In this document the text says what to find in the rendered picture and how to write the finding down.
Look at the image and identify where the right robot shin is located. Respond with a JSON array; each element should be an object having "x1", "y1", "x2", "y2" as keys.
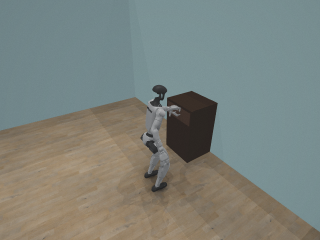
[{"x1": 155, "y1": 162, "x2": 170, "y2": 187}]

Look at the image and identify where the right robot forearm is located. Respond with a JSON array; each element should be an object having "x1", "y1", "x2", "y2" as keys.
[{"x1": 152, "y1": 129, "x2": 165, "y2": 154}]

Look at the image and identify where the robot left hand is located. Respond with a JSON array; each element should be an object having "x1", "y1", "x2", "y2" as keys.
[{"x1": 169, "y1": 105, "x2": 181, "y2": 117}]

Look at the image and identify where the robot right upper arm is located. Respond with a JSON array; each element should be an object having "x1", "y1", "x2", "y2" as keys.
[{"x1": 150, "y1": 107, "x2": 166, "y2": 135}]

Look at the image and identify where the robot torso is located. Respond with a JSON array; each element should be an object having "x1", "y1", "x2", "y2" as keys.
[{"x1": 142, "y1": 102, "x2": 164, "y2": 148}]

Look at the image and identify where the drawer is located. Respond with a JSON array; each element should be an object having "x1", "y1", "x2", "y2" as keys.
[{"x1": 168, "y1": 101, "x2": 190, "y2": 126}]

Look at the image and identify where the robot right hand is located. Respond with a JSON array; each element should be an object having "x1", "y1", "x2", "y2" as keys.
[{"x1": 159, "y1": 152, "x2": 169, "y2": 168}]

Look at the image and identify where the cabinet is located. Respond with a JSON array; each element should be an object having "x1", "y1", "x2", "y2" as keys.
[{"x1": 166, "y1": 91, "x2": 218, "y2": 163}]

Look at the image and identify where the left robot forearm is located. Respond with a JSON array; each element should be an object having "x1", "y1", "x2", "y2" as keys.
[{"x1": 162, "y1": 106, "x2": 172, "y2": 112}]

